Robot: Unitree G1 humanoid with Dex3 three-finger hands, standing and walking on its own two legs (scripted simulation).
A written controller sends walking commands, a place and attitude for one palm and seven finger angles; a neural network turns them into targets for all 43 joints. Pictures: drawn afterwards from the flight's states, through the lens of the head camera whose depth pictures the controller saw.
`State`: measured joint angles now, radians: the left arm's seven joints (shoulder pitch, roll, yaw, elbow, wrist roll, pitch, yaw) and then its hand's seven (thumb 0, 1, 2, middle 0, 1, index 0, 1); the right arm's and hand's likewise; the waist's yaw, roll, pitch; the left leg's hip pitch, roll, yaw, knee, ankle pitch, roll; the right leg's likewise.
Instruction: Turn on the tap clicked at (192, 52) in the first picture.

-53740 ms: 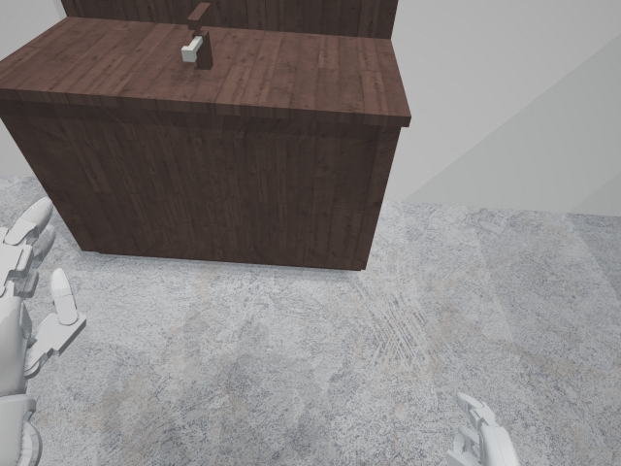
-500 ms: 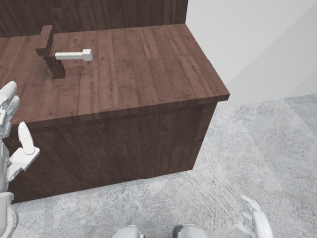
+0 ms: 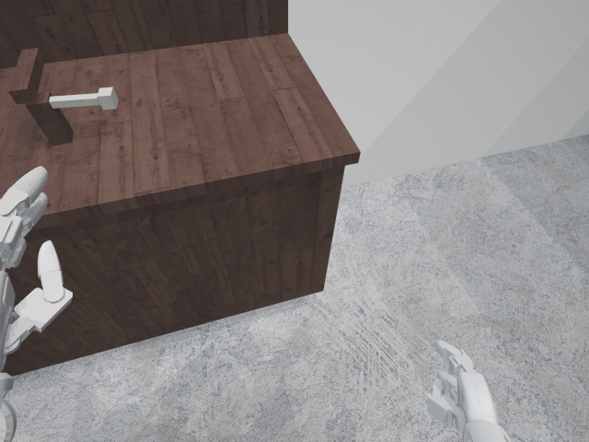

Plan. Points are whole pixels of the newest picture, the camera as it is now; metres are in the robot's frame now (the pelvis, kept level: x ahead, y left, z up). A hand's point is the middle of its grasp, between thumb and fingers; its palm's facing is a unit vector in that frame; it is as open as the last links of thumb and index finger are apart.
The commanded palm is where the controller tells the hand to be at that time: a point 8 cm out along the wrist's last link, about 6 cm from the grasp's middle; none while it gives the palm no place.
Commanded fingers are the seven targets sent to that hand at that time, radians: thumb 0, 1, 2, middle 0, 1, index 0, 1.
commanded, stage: step back with the hand held close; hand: left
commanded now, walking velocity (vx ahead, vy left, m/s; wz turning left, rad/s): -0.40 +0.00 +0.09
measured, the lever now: (108, 98) +0.66 +0.39 +0.08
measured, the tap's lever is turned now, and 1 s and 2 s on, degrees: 82 82 82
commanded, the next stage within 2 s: stop stepping back and stand still in 0.10 s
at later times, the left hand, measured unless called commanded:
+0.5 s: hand out of the picture +0.07 +0.17 +0.16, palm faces +0.47 -0.73 -0.50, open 7.4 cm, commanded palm +0.02 +0.20 +0.17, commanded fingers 0.00 0.90 0.90 -0.20 -0.30 -0.20 -0.30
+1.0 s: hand out of the picture -0.07 +0.10 +0.14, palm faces +0.61 -0.70 -0.37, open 7.4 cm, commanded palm -0.12 +0.14 +0.17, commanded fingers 0.00 0.90 0.90 -0.20 -0.30 -0.20 -0.30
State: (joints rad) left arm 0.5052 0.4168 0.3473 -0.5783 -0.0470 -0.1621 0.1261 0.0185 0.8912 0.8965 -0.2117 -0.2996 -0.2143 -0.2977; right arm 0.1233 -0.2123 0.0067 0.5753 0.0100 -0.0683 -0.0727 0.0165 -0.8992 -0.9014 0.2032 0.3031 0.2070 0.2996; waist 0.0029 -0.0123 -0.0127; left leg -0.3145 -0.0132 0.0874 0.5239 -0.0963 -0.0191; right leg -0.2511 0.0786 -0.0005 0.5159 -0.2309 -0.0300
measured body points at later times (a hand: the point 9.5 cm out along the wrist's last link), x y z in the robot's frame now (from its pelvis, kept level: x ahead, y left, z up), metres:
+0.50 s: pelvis -0.12 -0.09 +0.00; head -0.11 -0.15 +0.45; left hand +0.04 +0.21 +0.18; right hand +0.04 -0.34 -0.12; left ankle -0.20 +0.07 -0.67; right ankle -0.06 -0.11 -0.75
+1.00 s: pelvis -0.23 -0.17 -0.02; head -0.22 -0.23 +0.42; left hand -0.10 +0.14 +0.16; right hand -0.03 -0.37 -0.15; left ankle -0.24 +0.01 -0.66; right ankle -0.17 -0.22 -0.75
